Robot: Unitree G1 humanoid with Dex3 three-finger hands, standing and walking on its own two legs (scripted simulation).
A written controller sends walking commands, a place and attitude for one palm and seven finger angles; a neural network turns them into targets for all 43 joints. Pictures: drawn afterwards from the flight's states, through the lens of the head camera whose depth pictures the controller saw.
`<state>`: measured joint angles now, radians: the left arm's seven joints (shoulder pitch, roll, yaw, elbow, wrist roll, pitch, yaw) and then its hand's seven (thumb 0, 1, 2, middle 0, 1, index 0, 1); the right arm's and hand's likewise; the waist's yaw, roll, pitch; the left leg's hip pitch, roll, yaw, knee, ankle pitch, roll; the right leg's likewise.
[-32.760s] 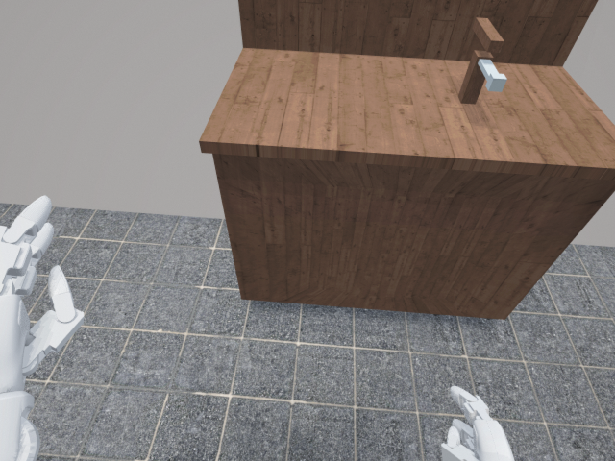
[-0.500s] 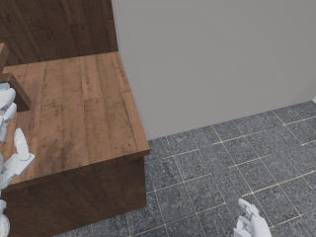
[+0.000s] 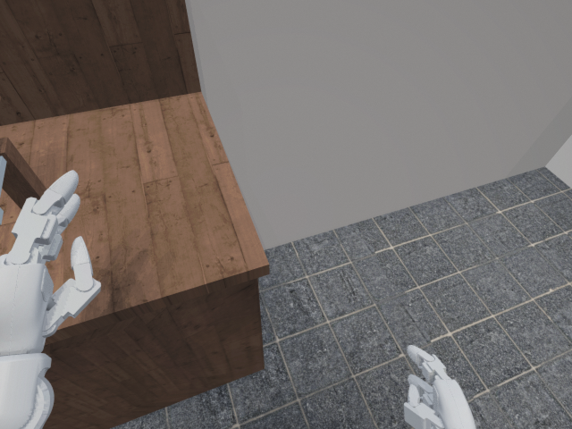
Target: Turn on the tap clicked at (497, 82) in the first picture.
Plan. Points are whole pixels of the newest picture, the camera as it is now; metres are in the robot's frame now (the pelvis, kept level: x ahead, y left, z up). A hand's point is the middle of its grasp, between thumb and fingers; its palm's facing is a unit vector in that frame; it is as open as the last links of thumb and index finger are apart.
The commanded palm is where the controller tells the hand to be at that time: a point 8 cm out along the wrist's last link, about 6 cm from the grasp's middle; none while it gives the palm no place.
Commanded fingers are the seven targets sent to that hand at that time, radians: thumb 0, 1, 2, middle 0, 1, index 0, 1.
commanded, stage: come to a stop and stand still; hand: left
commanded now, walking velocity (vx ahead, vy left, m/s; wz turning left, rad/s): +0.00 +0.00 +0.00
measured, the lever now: out of the picture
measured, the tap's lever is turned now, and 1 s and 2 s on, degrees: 0 0 0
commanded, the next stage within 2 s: look again from close up in 0.52 s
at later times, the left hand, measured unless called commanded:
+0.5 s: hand (73, 262) +0.25 +0.24 +0.16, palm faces +0.37 -0.86 -0.36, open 7.4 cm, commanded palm +0.18 +0.27 +0.18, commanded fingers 0.00 0.90 0.90 -0.20 -0.30 -0.20 -0.30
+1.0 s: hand (56, 265) +0.24 +0.25 +0.17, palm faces +0.41 -0.84 -0.36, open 7.4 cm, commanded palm +0.18 +0.28 +0.18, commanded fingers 0.00 0.90 0.90 -0.20 -0.30 -0.20 -0.30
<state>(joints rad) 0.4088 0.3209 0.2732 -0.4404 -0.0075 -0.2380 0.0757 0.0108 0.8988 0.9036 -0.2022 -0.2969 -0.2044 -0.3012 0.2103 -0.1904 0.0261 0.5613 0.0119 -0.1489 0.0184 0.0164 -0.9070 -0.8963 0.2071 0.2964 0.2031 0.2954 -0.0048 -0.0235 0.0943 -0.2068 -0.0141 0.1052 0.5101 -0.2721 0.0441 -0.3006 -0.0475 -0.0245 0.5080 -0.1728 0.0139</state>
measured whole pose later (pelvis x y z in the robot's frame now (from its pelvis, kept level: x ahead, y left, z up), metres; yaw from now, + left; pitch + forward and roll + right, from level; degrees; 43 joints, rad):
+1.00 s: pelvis +0.02 +0.00 +0.01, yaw +1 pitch -1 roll +0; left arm 0.40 0.35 0.34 -0.42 -0.03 -0.19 0.11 0.01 0.89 0.90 -0.21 -0.30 -0.21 -0.30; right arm 0.23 -0.19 0.03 0.57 -0.01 -0.09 -0.04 0.02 -0.91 -0.90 0.21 0.30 0.20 0.30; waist 0.02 -0.02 0.03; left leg -0.15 0.00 0.08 0.42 -0.25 0.03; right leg -0.22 -0.03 -0.05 0.38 -0.15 0.01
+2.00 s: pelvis +0.05 -0.04 +0.00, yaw +6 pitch -2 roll +0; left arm 0.40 0.27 0.33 -0.49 -0.17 0.05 0.10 0.01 0.90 0.90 -0.21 -0.30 -0.21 -0.30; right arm 0.19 -0.25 0.02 0.67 0.00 -0.15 -0.06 0.02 -0.91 -0.90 0.21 0.30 0.20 0.30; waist 0.09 0.05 -0.03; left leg -0.18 0.01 -0.02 0.57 -0.36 -0.01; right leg -0.24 0.00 -0.09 0.58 -0.31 -0.04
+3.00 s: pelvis +0.03 -0.05 +0.00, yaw +7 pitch -6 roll +0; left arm 0.38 0.20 0.27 -0.59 -0.23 0.32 0.14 0.01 0.90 0.90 -0.20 -0.30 -0.20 -0.30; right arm 0.13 -0.22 0.07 0.72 0.02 -0.19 -0.10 0.02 -0.91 -0.90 0.21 0.30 0.20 0.30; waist 0.11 0.07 -0.01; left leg -0.08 0.03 -0.04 0.47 -0.28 -0.03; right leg -0.12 0.02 -0.11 0.45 -0.23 -0.05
